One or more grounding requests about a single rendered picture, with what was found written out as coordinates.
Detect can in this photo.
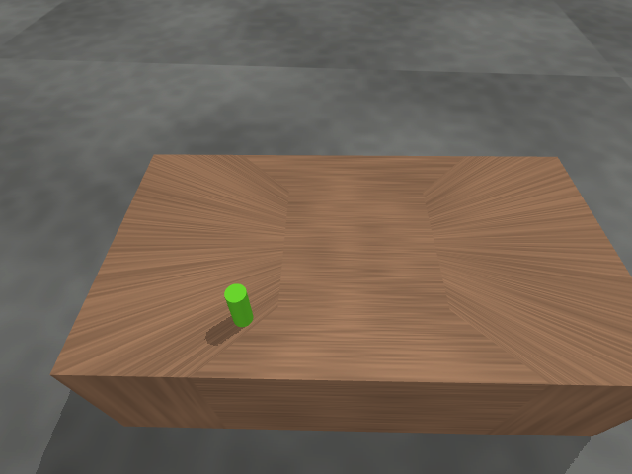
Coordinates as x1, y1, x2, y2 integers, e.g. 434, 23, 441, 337
224, 283, 253, 327

